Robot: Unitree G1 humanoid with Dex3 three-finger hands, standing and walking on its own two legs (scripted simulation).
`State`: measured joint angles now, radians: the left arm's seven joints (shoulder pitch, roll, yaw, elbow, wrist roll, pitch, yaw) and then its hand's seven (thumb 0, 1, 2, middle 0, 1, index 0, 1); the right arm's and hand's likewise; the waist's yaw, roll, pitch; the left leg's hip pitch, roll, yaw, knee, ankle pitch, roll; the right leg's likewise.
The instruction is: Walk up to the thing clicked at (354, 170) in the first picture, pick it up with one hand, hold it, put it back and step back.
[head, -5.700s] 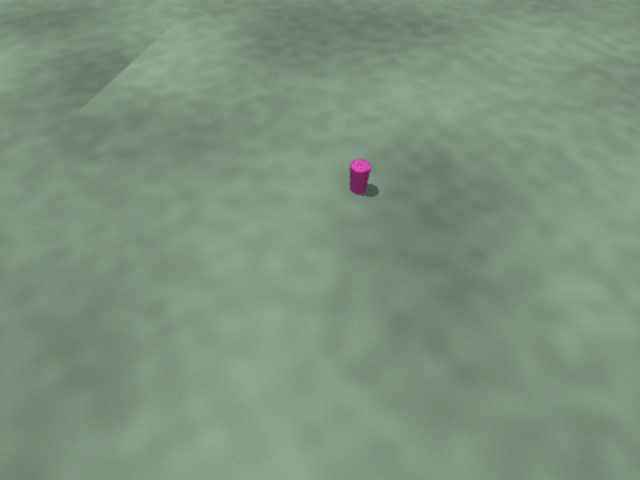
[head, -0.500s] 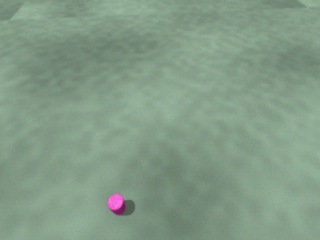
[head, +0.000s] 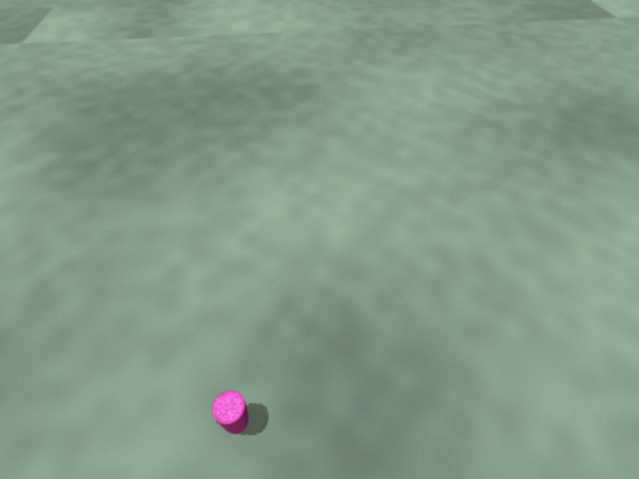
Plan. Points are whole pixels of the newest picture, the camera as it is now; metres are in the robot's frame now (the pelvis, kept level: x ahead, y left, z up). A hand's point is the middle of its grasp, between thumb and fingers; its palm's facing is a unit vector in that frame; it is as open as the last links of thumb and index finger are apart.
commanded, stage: stand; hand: left
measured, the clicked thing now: (232, 414) +0.39 +0.26 -0.71
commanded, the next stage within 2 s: go down in 1.42 s
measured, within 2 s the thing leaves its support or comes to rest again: neither
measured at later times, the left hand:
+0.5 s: hand out of the picture +0.07 +0.25 -0.15, palm faces -0.02 -0.94 -0.35, open 7.4 cm
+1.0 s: hand out of the picture +0.07 +0.25 -0.15, palm faces -0.02 -0.94 -0.35, open 7.4 cm
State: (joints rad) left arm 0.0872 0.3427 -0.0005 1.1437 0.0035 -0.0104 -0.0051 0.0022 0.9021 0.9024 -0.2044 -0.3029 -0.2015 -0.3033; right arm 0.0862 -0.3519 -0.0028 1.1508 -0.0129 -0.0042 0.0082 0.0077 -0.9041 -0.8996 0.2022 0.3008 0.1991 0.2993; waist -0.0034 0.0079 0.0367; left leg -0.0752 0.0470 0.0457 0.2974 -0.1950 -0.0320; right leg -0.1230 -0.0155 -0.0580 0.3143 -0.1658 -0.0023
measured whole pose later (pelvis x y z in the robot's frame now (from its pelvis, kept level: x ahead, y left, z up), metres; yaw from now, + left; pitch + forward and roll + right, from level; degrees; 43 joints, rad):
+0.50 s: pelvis +0.00 -0.01 +0.00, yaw +0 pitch -2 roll +0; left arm 0.10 0.35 0.00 1.14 0.00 -0.01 -0.01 0.00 0.90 0.90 -0.20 -0.30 -0.20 -0.30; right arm 0.11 -0.35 0.00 1.15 -0.01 0.00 0.01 0.01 -0.90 -0.90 0.20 0.30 0.20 0.30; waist 0.00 0.01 0.03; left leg -0.07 0.05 0.05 0.29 -0.19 -0.04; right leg -0.13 -0.01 -0.06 0.32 -0.17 -0.01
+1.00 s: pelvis +0.00 -0.01 +0.00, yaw +0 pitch -2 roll +0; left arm 0.11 0.35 0.00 1.14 0.00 -0.01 -0.01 0.00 0.90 0.90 -0.20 -0.30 -0.20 -0.30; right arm 0.13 -0.36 0.00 1.14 -0.02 0.00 0.01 0.01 -0.90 -0.90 0.20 0.30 0.20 0.30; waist 0.00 0.01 0.04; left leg -0.07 0.06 0.05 0.29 -0.19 -0.04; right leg -0.13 -0.01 -0.06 0.33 -0.17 -0.01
